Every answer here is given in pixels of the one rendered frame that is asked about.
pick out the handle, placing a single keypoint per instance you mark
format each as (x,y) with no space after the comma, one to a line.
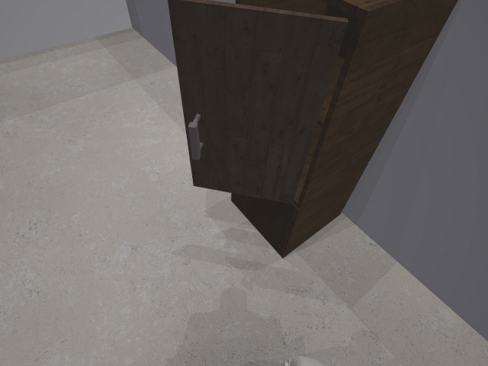
(196,146)

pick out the cupboard door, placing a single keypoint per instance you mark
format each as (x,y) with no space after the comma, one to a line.
(258,77)

